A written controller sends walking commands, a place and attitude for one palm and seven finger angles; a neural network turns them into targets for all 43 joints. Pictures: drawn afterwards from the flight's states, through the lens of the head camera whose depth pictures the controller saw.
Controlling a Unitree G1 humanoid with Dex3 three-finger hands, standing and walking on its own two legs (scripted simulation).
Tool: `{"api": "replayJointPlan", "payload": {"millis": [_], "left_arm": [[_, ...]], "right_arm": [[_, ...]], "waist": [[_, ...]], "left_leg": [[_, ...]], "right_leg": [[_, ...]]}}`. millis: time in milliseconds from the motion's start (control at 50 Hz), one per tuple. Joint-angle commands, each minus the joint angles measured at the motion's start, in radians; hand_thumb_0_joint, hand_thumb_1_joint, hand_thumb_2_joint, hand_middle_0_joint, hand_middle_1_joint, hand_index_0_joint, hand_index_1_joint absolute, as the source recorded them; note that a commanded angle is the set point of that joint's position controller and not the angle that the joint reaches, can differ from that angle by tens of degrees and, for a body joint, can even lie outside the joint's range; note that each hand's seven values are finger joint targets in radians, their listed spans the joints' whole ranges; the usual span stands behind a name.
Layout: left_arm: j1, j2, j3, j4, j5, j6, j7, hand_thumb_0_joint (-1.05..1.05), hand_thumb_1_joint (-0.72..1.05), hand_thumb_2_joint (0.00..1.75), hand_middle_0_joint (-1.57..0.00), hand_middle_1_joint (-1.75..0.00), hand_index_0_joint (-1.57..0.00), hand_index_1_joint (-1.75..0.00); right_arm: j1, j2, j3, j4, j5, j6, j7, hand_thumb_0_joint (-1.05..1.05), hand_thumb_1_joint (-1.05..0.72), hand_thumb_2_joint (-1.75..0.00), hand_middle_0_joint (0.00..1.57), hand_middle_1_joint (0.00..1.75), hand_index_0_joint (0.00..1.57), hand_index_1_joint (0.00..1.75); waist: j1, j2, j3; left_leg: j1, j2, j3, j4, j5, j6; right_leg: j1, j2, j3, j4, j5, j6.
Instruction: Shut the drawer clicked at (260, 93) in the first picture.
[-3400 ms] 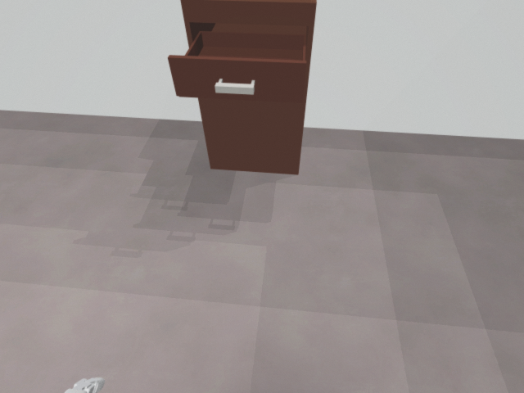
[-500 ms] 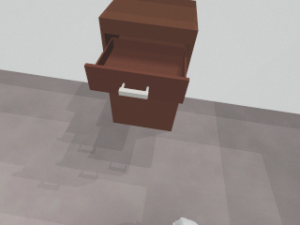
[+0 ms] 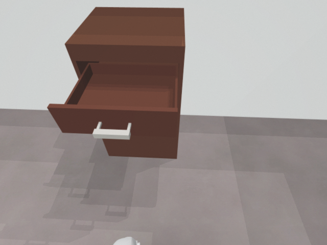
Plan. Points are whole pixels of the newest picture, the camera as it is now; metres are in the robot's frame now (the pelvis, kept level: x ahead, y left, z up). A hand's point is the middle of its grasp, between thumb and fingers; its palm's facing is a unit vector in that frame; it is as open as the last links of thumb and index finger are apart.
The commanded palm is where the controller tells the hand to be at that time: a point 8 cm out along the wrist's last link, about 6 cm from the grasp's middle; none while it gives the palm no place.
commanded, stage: take the last steps up to it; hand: left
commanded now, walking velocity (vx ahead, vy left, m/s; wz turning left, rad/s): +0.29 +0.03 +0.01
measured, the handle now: (113, 129) +0.50 +0.20 -0.07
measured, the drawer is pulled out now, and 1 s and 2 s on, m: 0.30 0.30 0.30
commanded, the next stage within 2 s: come to a stop and stand still in 0.42 s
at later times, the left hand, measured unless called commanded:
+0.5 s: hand out of the picture +0.16 +0.22 -0.18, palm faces +0.04 -0.98 -0.18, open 7.4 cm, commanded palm none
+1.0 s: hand (94, 222) +0.22 +0.23 -0.18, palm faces +0.05 -0.97 -0.22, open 7.3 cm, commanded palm none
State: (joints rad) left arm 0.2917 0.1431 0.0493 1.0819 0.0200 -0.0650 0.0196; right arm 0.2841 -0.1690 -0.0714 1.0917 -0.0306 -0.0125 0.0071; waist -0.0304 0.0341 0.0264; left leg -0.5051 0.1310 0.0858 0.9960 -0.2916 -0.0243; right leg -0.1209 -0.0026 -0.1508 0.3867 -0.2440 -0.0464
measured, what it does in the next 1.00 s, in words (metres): walks ahead: left foot, then right foot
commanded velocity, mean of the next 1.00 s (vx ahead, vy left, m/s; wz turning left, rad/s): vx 0.04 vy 0.03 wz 0.00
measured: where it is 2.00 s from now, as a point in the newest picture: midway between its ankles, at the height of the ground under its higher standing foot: outside the picture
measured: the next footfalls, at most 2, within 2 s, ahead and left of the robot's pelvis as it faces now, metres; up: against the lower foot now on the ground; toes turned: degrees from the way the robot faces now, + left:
left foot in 0.22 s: +0.21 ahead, +0.14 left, +0.00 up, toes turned +7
right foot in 0.62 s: +0.25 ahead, -0.09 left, +0.00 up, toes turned -6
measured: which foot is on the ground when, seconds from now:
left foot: up 0.00-0.20, down 0.22-0.70, up 0.72-0.98, down 1.00-1.00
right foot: down 0.00-0.22, up 0.24-0.60, down 0.62-1.00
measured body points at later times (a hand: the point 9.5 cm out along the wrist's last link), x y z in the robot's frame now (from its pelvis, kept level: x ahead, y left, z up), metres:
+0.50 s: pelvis +0.14 +0.05 +0.00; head +0.15 +0.05 +0.45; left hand +0.16 +0.28 -0.16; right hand +0.18 -0.19 -0.15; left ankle +0.17 +0.14 -0.74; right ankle +0.17 -0.09 -0.70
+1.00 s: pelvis +0.16 +0.04 -0.01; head +0.18 +0.04 +0.44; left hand +0.22 +0.28 -0.16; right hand +0.19 -0.20 -0.17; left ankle +0.16 +0.16 -0.74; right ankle +0.21 -0.09 -0.74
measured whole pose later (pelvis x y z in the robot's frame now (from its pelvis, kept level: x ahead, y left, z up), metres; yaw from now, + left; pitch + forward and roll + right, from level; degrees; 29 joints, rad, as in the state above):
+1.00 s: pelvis +0.16 +0.04 -0.01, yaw +0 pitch -2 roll +0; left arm 0.16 0.16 0.05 1.05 0.02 0.02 0.04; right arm 0.22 -0.17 -0.06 1.05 -0.01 0.02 -0.02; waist 0.00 0.00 0.07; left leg -0.22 0.03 0.06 0.54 -0.31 -0.04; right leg -0.30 -0.07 -0.09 0.54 -0.20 0.00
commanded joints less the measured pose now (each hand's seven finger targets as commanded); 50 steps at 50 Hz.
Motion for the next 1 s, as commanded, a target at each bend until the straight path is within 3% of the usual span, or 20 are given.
{"api": "replayJointPlan", "payload": {"millis": [0,100,160,200,220,260,300,340,500,560,580,600,620,640,660,780,880,940,960,980], "left_arm": [[0.11,0.131,0.016,-0.001,0.003,-0.02,-0.003,0.0,0.9,0.9,-0.2,-0.3,-0.2,-0.3],[0.137,0.149,0.023,0.015,0.007,-0.01,-0.002,0.0,0.9,0.9,-0.2,-0.3,-0.2,-0.3],[0.124,0.129,0.024,0.017,-0.001,0.0,-0.001,0.0,0.9,0.9,-0.2,-0.3,-0.2,-0.3],[0.145,0.058,0.01,-0.026,-0.009,0.001,-0.012,0.0,0.9,0.9,-0.2,-0.3,-0.2,-0.3],[0.098,0.087,0.014,-0.037,0.002,0.004,-0.006,0.0,0.9,0.9,-0.2,-0.3,-0.2,-0.3],[0.047,0.079,0.018,-0.031,0.004,0.013,-0.017,0.0,0.9,0.9,-0.2,-0.3,-0.2,-0.3],[0.106,0.046,0.013,-0.002,0.01,0.028,-0.023,0.0,0.9,0.9,-0.2,-0.3,-0.2,-0.3],[0.136,0.036,0.011,0.003,0.008,0.042,-0.019,0.0,0.9,0.9,-0.2,-0.3,-0.2,-0.3],[0.005,0.026,0.002,-0.058,0.013,0.048,-0.016,0.0,0.9,0.9,-0.2,-0.3,-0.2,-0.3],[0.072,0.032,-0.007,-0.019,0.008,0.038,0.0,0.0,0.9,0.9,-0.2,-0.3,-0.2,-0.3],[0.091,0.077,-0.008,-0.007,0.007,0.025,0.008,0.0,0.9,0.9,-0.2,-0.3,-0.2,-0.3],[0.075,0.128,-0.009,0.0,0.003,0.016,0.013,0.0,0.9,0.9,-0.2,-0.3,-0.2,-0.3],[0.054,0.165,-0.008,-0.004,-0.003,0.019,0.013,0.0,0.9,0.9,-0.2,-0.3,-0.2,-0.3],[0.033,0.179,-0.001,-0.003,-0.009,0.017,0.017,0.0,0.9,0.9,-0.2,-0.3,-0.2,-0.3],[0.011,0.176,0.0,-0.012,-0.011,0.021,0.023,0.0,0.9,0.9,-0.2,-0.3,-0.2,-0.3],[-0.01,0.197,0.029,-0.023,-0.001,0.05,0.04,0.0,0.9,0.9,-0.2,-0.3,-0.2,-0.3],[-0.077,0.205,0.042,-0.064,0.01,0.068,0.037,0.0,0.9,0.9,-0.2,-0.3,-0.2,-0.3],[-0.118,0.193,0.038,-0.076,0.004,0.079,0.031,0.0,0.9,0.9,-0.2,-0.3,-0.2,-0.3],[-0.118,0.161,0.031,-0.077,0.0,0.084,0.028,0.0,0.9,0.9,-0.2,-0.3,-0.2,-0.3],[-0.111,0.119,0.023,-0.088,-0.003,0.091,0.02,0.0,0.9,0.9,-0.2,-0.3,-0.2,-0.3]], "right_arm": [[-0.061,-0.01,0.007,-0.08,0.006,-0.017,0.017,0.0,-0.9,-0.9,0.2,0.3,0.2,0.3],[-0.153,-0.03,0.012,-0.122,0.011,-0.032,0.02,0.0,-0.9,-0.9,0.2,0.3,0.2,0.3],[0.032,-0.08,0.005,-0.068,0.002,-0.047,0.002,0.0,-0.9,-0.9,0.2,0.3,0.2,0.3],[0.226,-0.255,-0.029,-0.038,-0.003,-0.045,-0.019,0.0,-0.9,-0.9,0.2,0.3,0.2,0.3],[0.184,-0.229,-0.02,-0.046,0.005,-0.038,-0.022,0.0,-0.9,-0.9,0.2,0.3,0.2,0.3],[0.045,-0.138,0.0,-0.084,0.009,-0.043,-0.027,0.0,-0.9,-0.9,0.2,0.3,0.2,0.3],[-0.013,-0.09,0.018,-0.09,0.011,-0.058,-0.031,0.0,-0.9,-0.9,0.2,0.3,0.2,0.3],[-0.009,-0.086,0.021,-0.083,0.014,-0.063,-0.032,0.0,-0.9,-0.9,0.2,0.3,0.2,0.3],[0.035,-0.11,0.006,-0.056,0.005,-0.04,-0.028,0.0,-0.9,-0.9,0.2,0.3,0.2,0.3],[0.016,-0.081,0.023,-0.038,0.011,-0.027,-0.035,0.0,-0.9,-0.9,0.2,0.3,0.2,0.3],[0.027,-0.04,0.033,-0.026,0.019,-0.031,-0.034,0.0,-0.9,-0.9,0.2,0.3,0.2,0.3],[0.058,-0.012,0.044,-0.023,0.025,-0.028,-0.032,0.0,-0.9,-0.9,0.2,0.3,0.2,0.3],[0.092,-0.007,0.044,-0.008,0.025,-0.02,-0.029,0.0,-0.9,-0.9,0.2,0.3,0.2,0.3],[0.097,-0.009,0.044,0.006,0.023,-0.004,-0.03,0.0,-0.9,-0.9,0.2,0.3,0.2,0.3],[0.106,-0.026,0.037,0.01,0.025,0.008,-0.033,0.0,-0.9,-0.9,0.2,0.3,0.2,0.3],[0.061,-0.036,0.015,-0.013,0.026,0.042,-0.046,0.0,-0.9,-0.9,0.2,0.3,0.2,0.3],[0.05,-0.024,0.007,-0.044,0.028,0.047,-0.036,0.0,-0.9,-0.9,0.2,0.3,0.2,0.3],[0.111,-0.02,0.013,-0.025,0.024,0.035,-0.032,0.0,-0.9,-0.9,0.2,0.3,0.2,0.3],[0.111,-0.04,0.014,-0.023,0.021,0.025,-0.032,0.0,-0.9,-0.9,0.2,0.3,0.2,0.3],[0.089,-0.086,0.011,-0.043,0.015,0.016,-0.033,0.0,-0.9,-0.9,0.2,0.3,0.2,0.3]], "waist": [[0.039,-0.132,0.087],[0.058,-0.158,0.099],[-0.028,-0.055,0.009],[-0.073,0.294,-0.119],[-0.068,0.166,-0.095],[-0.019,0.123,0.033],[0.038,0.073,0.036],[0.056,0.07,-0.013],[0.031,0.07,0.036],[0.078,0.009,0.003],[0.079,-0.075,-0.003],[0.043,-0.142,-0.012],[0.024,-0.094,-0.024],[0.022,-0.222,-0.069],[0.023,-0.263,-0.072],[0.059,-0.163,-0.072],[0.045,-0.19,-0.076],[0.005,-0.183,-0.063],[0.006,-0.107,-0.041],[0.018,0.062,-0.01]], "left_leg": [[-0.042,-0.003,0.006,-0.158,0.062,-0.001],[0.066,-0.04,0.024,-0.323,0.042,0.027],[0.405,-0.074,0.029,-0.523,0.12,0.052],[0.665,0.318,-0.47,-0.699,0.218,0.223],[0.551,0.323,-0.455,-0.741,0.07,0.25],[0.359,0.253,-0.36,-0.805,-0.057,0.227],[0.276,0.184,-0.22,-0.815,0.106,0.192],[0.278,0.157,-0.141,-0.803,0.22,0.196],[0.257,0.149,-0.144,-0.794,0.086,0.217],[0.232,0.07,-0.074,-0.633,0.187,0.139],[0.195,0.007,-0.035,-0.564,0.168,0.079],[0.167,-0.041,-0.013,-0.564,0.015,0.03],[0.225,-0.064,-0.017,-0.575,-0.008,0.013],[0.266,-0.062,0.004,-0.543,-0.007,0.001],[0.271,-0.06,0.005,-0.512,-0.051,-0.006],[0.163,-0.076,-0.024,-0.29,-0.198,-0.022],[0.216,-0.096,-0.046,-0.276,-0.154,-0.02],[0.395,-0.105,-0.012,-0.55,0.06,-0.011],[0.424,-0.07,-0.044,-0.628,0.1,0.001],[0.35,0.05,-0.203,-0.721,0.117,0.046]], "right_leg": [[-0.036,-0.263,0.187,-0.214,0.193,-0.128],[-0.005,-0.276,0.189,-0.159,0.216,-0.112],[-0.074,-0.191,0.111,0.134,0.294,-0.056],[-0.412,-0.003,0.015,0.662,-0.344,0.024],[-0.425,-0.036,0.096,0.787,-0.36,0.004],[-0.467,-0.105,0.142,0.841,-0.197,0.013],[-0.393,-0.12,0.135,0.775,-0.107,0.027],[-0.343,-0.118,0.118,0.694,-0.09,0.04],[-0.247,-0.081,0.071,0.343,-0.085,0.042],[-0.049,-0.056,0.071,0.07,0.091,0.055],[0.022,-0.116,0.173,-0.015,0.265,0.045],[0.036,-0.246,0.295,-0.025,0.457,-0.005],[0.0,-0.298,0.296,-0.004,0.565,-0.042],[0.007,-0.285,0.298,0.001,0.674,-0.055],[0.012,-0.296,0.286,-0.001,0.759,-0.063],[0.086,-0.362,0.305,0.021,0.926,-0.161],[-0.032,-0.323,0.268,-0.018,0.587,-0.156],[-0.174,-0.251,0.232,0.01,0.248,-0.067],[-0.222,-0.191,0.203,0.061,0.125,-0.026],[-0.249,-0.093,0.142,0.141,-0.05,0.028]]}}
